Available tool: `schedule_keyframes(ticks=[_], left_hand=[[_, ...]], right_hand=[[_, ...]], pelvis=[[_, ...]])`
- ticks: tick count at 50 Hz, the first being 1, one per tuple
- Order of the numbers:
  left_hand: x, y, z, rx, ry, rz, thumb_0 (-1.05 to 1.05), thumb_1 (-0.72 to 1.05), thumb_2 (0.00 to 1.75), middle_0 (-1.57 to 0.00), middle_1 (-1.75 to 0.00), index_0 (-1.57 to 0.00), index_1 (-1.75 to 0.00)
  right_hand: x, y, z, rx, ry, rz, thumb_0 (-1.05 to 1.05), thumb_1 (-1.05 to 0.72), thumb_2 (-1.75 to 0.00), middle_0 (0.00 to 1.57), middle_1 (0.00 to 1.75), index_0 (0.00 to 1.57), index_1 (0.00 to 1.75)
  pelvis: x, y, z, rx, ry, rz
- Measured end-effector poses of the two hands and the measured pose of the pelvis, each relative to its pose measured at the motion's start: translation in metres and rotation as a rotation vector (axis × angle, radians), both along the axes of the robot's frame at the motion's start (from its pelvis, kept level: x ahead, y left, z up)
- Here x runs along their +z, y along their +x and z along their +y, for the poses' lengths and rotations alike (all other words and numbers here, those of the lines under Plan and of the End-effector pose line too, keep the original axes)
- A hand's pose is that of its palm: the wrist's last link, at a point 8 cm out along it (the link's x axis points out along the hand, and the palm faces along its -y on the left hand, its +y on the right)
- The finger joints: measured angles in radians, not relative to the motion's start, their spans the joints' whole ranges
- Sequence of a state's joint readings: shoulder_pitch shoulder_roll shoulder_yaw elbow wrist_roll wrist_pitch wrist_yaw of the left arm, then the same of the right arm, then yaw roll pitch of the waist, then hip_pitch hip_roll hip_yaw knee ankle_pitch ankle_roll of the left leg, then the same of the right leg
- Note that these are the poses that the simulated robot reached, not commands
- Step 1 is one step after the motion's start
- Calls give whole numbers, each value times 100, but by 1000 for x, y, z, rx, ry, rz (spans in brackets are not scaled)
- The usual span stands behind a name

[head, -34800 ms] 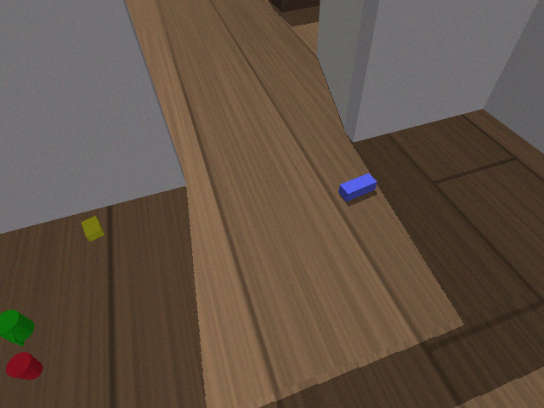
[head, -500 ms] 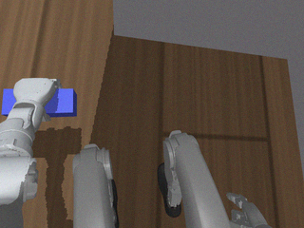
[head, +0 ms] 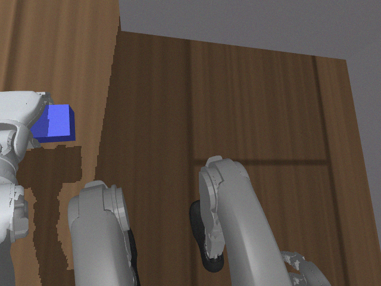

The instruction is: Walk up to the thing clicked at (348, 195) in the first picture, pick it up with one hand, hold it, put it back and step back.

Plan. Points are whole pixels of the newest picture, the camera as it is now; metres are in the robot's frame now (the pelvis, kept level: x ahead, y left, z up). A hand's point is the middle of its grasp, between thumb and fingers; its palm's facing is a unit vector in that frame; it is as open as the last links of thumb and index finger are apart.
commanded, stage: crouch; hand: left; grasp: from above
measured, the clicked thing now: (28, 125) +0.47 +0.29 -0.19
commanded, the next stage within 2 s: lower in 0.02 s
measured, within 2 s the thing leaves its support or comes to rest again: neither
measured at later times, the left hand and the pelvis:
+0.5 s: hand (39, 132) +0.46 +0.28 -0.22, palm faces -0.50 -0.03 -0.86, open 10.0 cm; pelvis +0.00 +0.00 -0.02, yaw -2 degrees
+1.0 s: hand (47, 134) +0.46 +0.28 -0.27, palm faces -0.51 -0.05 -0.86, open 10.0 cm; pelvis +0.01 +0.00 -0.04, yaw -4 degrees
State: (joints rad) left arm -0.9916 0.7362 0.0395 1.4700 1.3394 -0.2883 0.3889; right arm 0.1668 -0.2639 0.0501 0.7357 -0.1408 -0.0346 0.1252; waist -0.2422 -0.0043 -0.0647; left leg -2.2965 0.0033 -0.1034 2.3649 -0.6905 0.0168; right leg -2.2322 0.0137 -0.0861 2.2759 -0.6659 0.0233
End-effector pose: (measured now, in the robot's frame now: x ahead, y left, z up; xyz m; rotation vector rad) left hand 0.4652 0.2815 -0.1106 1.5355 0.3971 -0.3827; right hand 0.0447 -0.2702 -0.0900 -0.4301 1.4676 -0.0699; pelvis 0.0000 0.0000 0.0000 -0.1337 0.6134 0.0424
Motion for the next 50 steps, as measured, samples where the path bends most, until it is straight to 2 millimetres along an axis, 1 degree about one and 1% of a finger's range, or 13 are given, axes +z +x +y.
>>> schedule_keyframes(ticks=[10, 17, 26, 34, 40, 50], left_hand=[[-12, 4, 3, 0, 4, 7, -2, 0, 54, -65, -61, -68, -55], [-30, 0, 4, 4, -12, 43, -2, 0, 54, -66, -60, -70, -55], [-55, 1, 1, -20, -38, 23, -2, 0, 54, -66, -60, -69, -55], [-67, 8, 2, -5, -19, 0, -2, -1, 55, -65, -62, -68, -57], [-78, 11, 0, 16, -14, 26, -2, 0, 54, -64, -63, -67, -58], [-97, 9, -2, 15, -49, 41, -2, 2, 53, -64, -62, -67, -57]], right_hand=[[-6, 6, 2, 15, -1, 0, 0, -92, -91, 21, 30, 20, 30], [-8, 8, 2, 37, -5, 6, 0, -92, -91, 21, 30, 20, 30], [-11, 2, 1, 60, -24, 32, 0, -92, -90, 21, 30, 20, 30], [-15, -5, 4, 59, -17, 53, 0, -92, -90, 21, 30, 20, 30], [-18, -6, 7, 65, -2, 54, 0, -91, -90, 21, 30, 20, 30], [-15, -7, 5, 101, -18, 62, 0, -91, -90, 21, 30, 21, 30]], pelvis=[[-8, 2, 1, -3, -7, -3], [-13, 3, 1, -7, -14, -11], [-25, 4, 1, -15, -26, -27], [-32, 7, 1, -23, -33, -25], [-35, 8, 2, -29, -38, -30], [-40, 8, 1, -39, -52, -52]])
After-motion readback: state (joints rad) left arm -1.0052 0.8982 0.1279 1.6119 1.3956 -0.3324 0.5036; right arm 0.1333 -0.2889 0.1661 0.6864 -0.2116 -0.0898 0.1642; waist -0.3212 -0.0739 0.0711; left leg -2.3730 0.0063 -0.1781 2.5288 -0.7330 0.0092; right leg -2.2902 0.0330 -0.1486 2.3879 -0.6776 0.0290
